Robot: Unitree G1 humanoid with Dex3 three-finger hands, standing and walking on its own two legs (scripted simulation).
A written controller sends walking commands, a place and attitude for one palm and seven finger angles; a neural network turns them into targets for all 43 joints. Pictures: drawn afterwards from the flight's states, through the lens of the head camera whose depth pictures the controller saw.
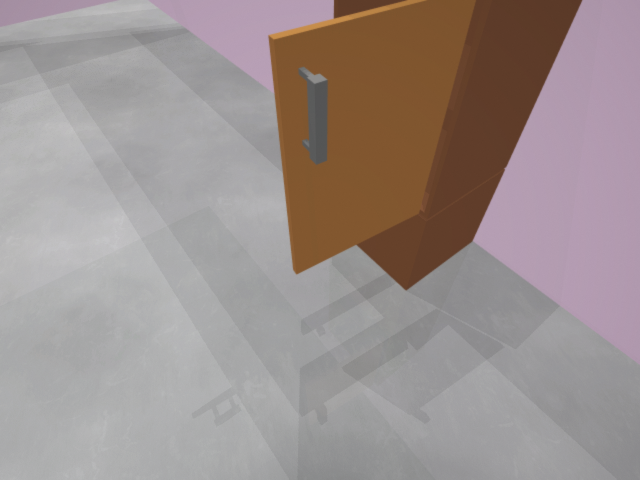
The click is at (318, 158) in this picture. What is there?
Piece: cupboard door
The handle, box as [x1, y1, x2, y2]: [298, 67, 327, 164]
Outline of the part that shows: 298,68 299,74 307,81 309,139 302,140 302,144 309,151 310,158 316,164 326,160 327,80 320,74 314,75 304,67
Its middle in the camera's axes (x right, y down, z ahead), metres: -0.02 -0.21 +0.66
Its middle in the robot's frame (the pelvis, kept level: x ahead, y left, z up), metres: +0.65 +0.05 +0.11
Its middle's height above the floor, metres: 0.89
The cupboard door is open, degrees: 84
